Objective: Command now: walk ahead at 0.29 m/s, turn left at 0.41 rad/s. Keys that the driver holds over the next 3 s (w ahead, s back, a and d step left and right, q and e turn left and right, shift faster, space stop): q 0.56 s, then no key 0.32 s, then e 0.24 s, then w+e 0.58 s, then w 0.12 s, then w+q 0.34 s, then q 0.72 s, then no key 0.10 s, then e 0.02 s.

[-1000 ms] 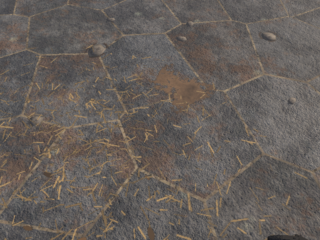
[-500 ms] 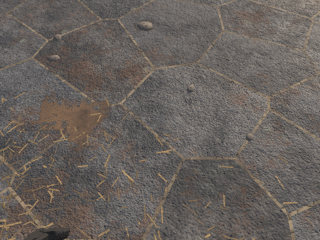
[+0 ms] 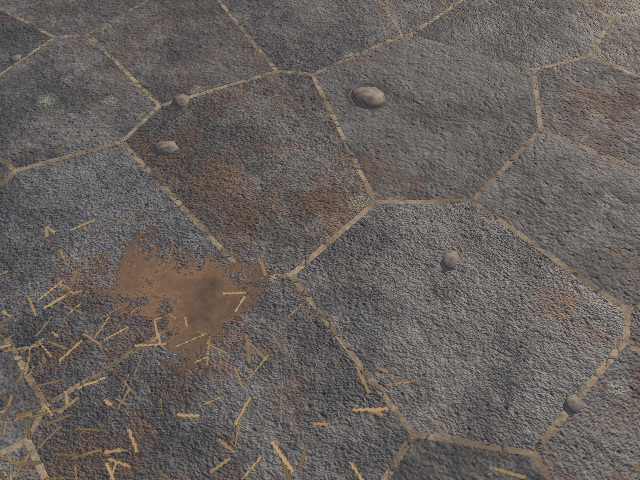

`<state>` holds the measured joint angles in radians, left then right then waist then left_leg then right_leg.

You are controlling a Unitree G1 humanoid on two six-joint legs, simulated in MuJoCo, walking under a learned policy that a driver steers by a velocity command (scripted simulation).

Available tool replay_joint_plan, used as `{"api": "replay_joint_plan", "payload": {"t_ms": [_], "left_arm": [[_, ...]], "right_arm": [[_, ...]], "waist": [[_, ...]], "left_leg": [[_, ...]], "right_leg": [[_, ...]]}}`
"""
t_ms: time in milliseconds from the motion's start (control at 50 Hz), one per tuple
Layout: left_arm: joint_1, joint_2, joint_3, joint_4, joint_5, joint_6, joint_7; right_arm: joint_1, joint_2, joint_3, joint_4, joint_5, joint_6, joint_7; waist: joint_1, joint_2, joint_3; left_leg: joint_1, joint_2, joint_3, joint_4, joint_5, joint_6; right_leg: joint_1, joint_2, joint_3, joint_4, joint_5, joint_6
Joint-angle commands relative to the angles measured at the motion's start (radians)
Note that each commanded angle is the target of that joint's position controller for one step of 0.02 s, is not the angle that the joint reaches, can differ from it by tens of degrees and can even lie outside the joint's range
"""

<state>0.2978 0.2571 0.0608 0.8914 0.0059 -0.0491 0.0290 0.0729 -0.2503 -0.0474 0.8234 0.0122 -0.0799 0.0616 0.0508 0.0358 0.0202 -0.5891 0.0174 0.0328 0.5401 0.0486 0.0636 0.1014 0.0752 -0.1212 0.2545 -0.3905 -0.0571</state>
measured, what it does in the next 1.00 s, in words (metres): walks ahead, turning left: left foot, then right foot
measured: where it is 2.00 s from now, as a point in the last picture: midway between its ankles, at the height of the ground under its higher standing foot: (362, 448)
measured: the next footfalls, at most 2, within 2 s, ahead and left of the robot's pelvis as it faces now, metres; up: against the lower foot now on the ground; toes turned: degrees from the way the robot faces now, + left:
left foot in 0.02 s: +0.21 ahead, +0.09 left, +0.00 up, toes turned +3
right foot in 0.50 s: +0.28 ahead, -0.12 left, +0.00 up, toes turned +24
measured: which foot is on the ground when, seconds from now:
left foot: up 0.00-0.00, down 0.02-0.50, up 0.52-0.84, down 0.86-1.00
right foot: down 0.00-0.02, up 0.04-0.48, down 0.50-1.00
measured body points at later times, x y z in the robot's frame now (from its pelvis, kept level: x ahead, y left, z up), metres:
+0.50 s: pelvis +0.16 -0.02 +0.00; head +0.19 -0.02 +0.45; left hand +0.22 +0.28 -0.10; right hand +0.38 -0.25 -0.10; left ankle +0.17 +0.09 -0.73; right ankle +0.24 -0.14 -0.73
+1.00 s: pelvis +0.17 -0.01 +0.01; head +0.17 +0.01 +0.46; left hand +0.14 +0.28 -0.12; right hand +0.41 -0.16 -0.09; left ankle +0.11 +0.09 -0.73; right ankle +0.25 -0.14 -0.73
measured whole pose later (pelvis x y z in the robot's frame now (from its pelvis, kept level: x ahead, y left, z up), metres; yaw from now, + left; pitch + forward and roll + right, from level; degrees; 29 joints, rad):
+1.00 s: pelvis +0.17 -0.01 +0.01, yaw +25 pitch +0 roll +1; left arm 0.22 0.27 0.04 0.82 0.01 0.00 0.02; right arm 0.17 -0.21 -0.03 0.72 -0.02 0.03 -0.01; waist 0.05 -0.05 0.01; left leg -0.21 -0.03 0.00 0.50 -0.29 0.02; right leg -0.28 -0.06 0.02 0.51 -0.23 0.05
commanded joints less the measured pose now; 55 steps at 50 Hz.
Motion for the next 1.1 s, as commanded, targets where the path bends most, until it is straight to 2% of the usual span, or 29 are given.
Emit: {"api": "replay_joint_plan", "payload": {"t_ms": [20,40,60,80,100,120,140,180,220,320,360,420,480,500,520,540,560,600,680,780,840,860,880,900,920,940,980,1040,1100], "left_arm": [[-0.046,0.184,0.036,-0.065,-0.004,0.018,0.025],[-0.046,0.174,0.026,-0.091,0.009,0.007,0.023],[0.121,0.027,-0.017,-0.106,0.042,-0.015,-0.007],[0.082,0.129,-0.002,-0.086,0.011,-0.037,-0.025],[-0.040,0.161,0.009,-0.127,-0.027,-0.041,-0.027],[-0.090,0.158,0.009,-0.141,-0.023,-0.035,-0.015],[-0.107,0.161,0.015,-0.142,-0.009,-0.018,0.000],[-0.065,0.143,0.019,-0.151,0.001,0.013,0.012],[-0.031,0.104,0.010,-0.146,0.007,0.022,0.023],[-0.105,0.109,0.011,-0.170,0.002,0.037,0.031],[-0.150,0.109,0.011,-0.187,-0.002,0.036,0.027],[-0.166,0.119,0.014,-0.196,-0.007,0.016,0.016],[-0.080,0.145,0.030,-0.172,-0.008,-0.007,0.003],[-0.069,0.217,0.045,-0.180,0.011,-0.003,0.009],[-0.088,0.275,0.060,-0.178,0.048,0.013,0.008],[-0.104,0.216,0.049,-0.203,0.046,0.013,0.009],[-0.136,0.167,0.038,-0.221,0.035,0.015,0.014],[-0.172,0.136,0.028,-0.224,0.006,0.023,0.016],[-0.139,0.139,0.027,-0.206,0.007,0.042,0.022],[-0.124,0.177,0.037,-0.186,-0.008,0.051,0.011],[-0.119,0.167,0.029,-0.162,-0.029,0.053,0.004],[-0.074,0.151,0.022,-0.142,-0.027,0.046,0.001],[-0.061,0.095,0.003,-0.149,0.009,0.035,-0.009],[-0.052,0.034,-0.017,-0.162,0.019,0.022,-0.016],[-0.096,0.081,-0.011,-0.148,0.019,0.024,-0.015],[-0.130,0.106,-0.004,-0.143,0.010,0.026,-0.017],[-0.148,0.143,0.005,-0.141,0.006,0.041,-0.006],[-0.137,0.153,0.015,-0.146,-0.017,0.049,-0.004],[-0.140,0.137,0.024,-0.159,-0.021,0.060,-0.013]], "right_arm": [[0.170,-0.170,-0.058,-0.036,-0.003,-0.017,0.005],[0.289,-0.241,-0.077,-0.028,-0.015,-0.013,-0.014],[0.253,-0.312,-0.080,-0.051,-0.024,-0.006,-0.025],[0.277,-0.247,-0.070,-0.071,-0.023,0.008,-0.034],[0.196,-0.215,-0.062,-0.099,-0.014,0.019,-0.040],[0.124,-0.181,-0.054,-0.110,0.003,0.030,-0.046],[0.081,-0.163,-0.047,-0.123,0.005,0.040,-0.053],[0.053,-0.163,-0.047,-0.137,-0.016,0.050,-0.056],[0.046,-0.184,-0.056,-0.149,-0.021,0.052,-0.059],[0.054,-0.205,-0.068,-0.171,0.002,0.088,-0.089],[0.055,-0.202,-0.067,-0.177,0.001,0.102,-0.097],[0.066,-0.196,-0.068,-0.184,-0.001,0.112,-0.101],[0.057,-0.163,-0.057,-0.200,0.012,0.121,-0.103],[0.110,-0.107,-0.041,-0.203,0.002,0.122,-0.101],[0.123,-0.114,-0.046,-0.243,0.007,0.112,-0.097],[0.142,-0.209,-0.071,-0.222,-0.011,0.099,-0.092],[0.147,-0.235,-0.086,-0.200,0.003,0.103,-0.089],[0.156,-0.189,-0.079,-0.174,0.000,0.128,-0.101],[0.103,-0.107,-0.049,-0.205,0.008,0.132,-0.098],[0.075,-0.098,-0.033,-0.218,0.001,0.127,-0.081],[0.144,-0.095,-0.036,-0.176,-0.004,0.123,-0.071],[0.148,-0.123,-0.039,-0.178,-0.011,0.123,-0.073],[0.170,-0.185,-0.049,-0.186,-0.021,0.126,-0.083],[0.106,-0.165,-0.035,-0.177,-0.039,0.124,-0.079],[0.054,-0.082,-0.017,-0.188,-0.045,0.109,-0.072],[0.046,-0.073,-0.015,-0.175,-0.049,0.097,-0.069],[0.063,-0.133,-0.033,-0.160,-0.038,0.082,-0.074],[0.120,-0.175,-0.052,-0.142,-0.026,0.088,-0.095],[0.120,-0.171,-0.058,-0.158,-0.029,0.092,-0.113]], "waist": [[-0.135,-0.125,-0.128],[-0.184,-0.019,-0.235],[-0.051,0.228,-0.392],[-0.138,0.071,-0.541],[-0.144,0.036,-0.400],[-0.113,-0.062,-0.258],[-0.083,-0.081,-0.167],[-0.027,-0.009,-0.104],[-0.011,0.031,-0.117],[-0.041,0.063,-0.185],[-0.057,0.092,-0.159],[-0.064,0.129,-0.148],[-0.013,0.116,-0.151],[-0.046,-0.050,-0.183],[-0.086,-0.353,-0.132],[-0.065,-0.286,-0.151],[-0.067,-0.202,-0.141],[-0.068,-0.148,-0.103],[-0.040,-0.201,-0.096],[-0.011,-0.258,-0.120],[-0.052,-0.220,-0.090],[-0.045,-0.178,-0.098],[-0.022,0.006,-0.148],[0.023,0.189,-0.135],[-0.010,0.120,-0.106],[-0.014,0.099,-0.075],[-0.037,0.127,-0.030],[-0.054,0.112,0.009],[-0.083,0.148,-0.011]], "left_leg": [[0.272,-0.098,0.056,-0.069,-0.009,0.055],[0.565,0.046,-0.137,-0.066,0.321,0.129],[0.982,0.351,-0.585,0.023,0.693,0.370],[1.001,0.350,-0.664,-0.055,0.535,0.390],[0.874,0.301,-0.535,-0.099,0.415,0.334],[0.692,0.251,-0.451,-0.150,0.301,0.283],[0.521,0.223,-0.414,-0.194,0.222,0.261],[0.308,0.162,-0.365,-0.248,0.145,0.243],[0.246,0.125,-0.313,-0.237,0.236,0.232],[0.258,0.089,-0.352,-0.207,-0.037,0.168],[0.253,0.077,-0.395,-0.209,-0.192,0.150],[0.301,0.083,-0.465,-0.166,-0.165,0.139],[0.287,0.030,-0.479,-0.051,-0.109,0.073],[0.184,-0.052,-0.375,0.132,-0.380,0.016],[-0.029,-0.200,-0.188,0.309,-0.678,-0.041],[-0.060,-0.123,-0.198,0.535,-0.684,-0.081],[-0.060,-0.104,-0.193,0.619,-0.614,-0.096],[-0.065,-0.093,-0.177,0.696,-0.521,-0.129],[-0.006,-0.088,-0.108,0.529,-0.466,-0.156],[0.215,-0.040,-0.038,0.186,-0.463,-0.135],[0.392,-0.058,-0.001,-0.162,-0.228,-0.075],[0.497,-0.017,-0.062,-0.205,-0.137,-0.044],[0.612,0.152,-0.253,-0.195,0.083,0.005],[0.492,0.263,-0.312,-0.182,0.114,0.116],[0.408,0.216,-0.272,-0.207,-0.067,0.126],[0.408,0.149,-0.216,-0.200,-0.177,0.073],[0.396,0.117,-0.187,-0.203,-0.242,0.026],[0.418,0.172,-0.200,-0.201,-0.172,0.061],[0.458,0.320,-0.288,-0.209,0.043,0.182]], "right_leg": [[-0.037,-0.240,0.007,0.445,1.219,-0.006],[-0.257,-0.177,-0.004,0.752,0.849,0.046],[-0.703,0.023,0.077,1.151,-0.284,0.130],[-0.740,0.004,0.261,1.247,-0.273,0.109],[-0.802,-0.052,0.261,1.203,-0.190,0.091],[-0.807,-0.089,0.231,1.120,-0.118,0.090],[-0.772,-0.108,0.217,1.054,-0.081,0.100],[-0.656,-0.116,0.208,0.937,-0.053,0.107],[-0.615,-0.099,0.184,0.805,-0.017,0.127],[-0.595,-0.077,0.210,0.622,0.146,0.155],[-0.589,-0.065,0.220,0.548,0.156,0.153],[-0.551,-0.046,0.230,0.426,0.119,0.141],[-0.349,-0.086,0.229,0.128,0.280,0.096],[-0.222,-0.296,0.393,0.098,0.387,0.019],[-0.203,-0.465,0.638,0.058,0.601,-0.158],[-0.207,-0.512,0.665,0.066,0.632,-0.225],[-0.222,-0.453,0.545,0.092,0.618,-0.192],[-0.242,-0.353,0.408,0.112,0.575,-0.132],[-0.223,-0.296,0.293,0.097,0.588,-0.145],[-0.239,-0.327,0.291,0.108,0.568,-0.167],[-0.302,-0.298,0.274,0.157,0.502,-0.121],[-0.370,-0.274,0.258,0.179,0.412,-0.061],[-0.466,-0.196,0.172,0.327,0.210,0.022],[-0.479,-0.138,0.127,0.279,-0.023,0.074],[-0.390,-0.155,0.145,0.258,0.032,0.101],[-0.386,-0.144,0.140,0.232,0.144,0.103],[-0.407,-0.137,0.144,0.245,0.230,0.104],[-0.494,-0.109,0.126,0.340,0.173,0.090],[-0.622,-0.120,0.138,0.651,-0.162,0.088]]}}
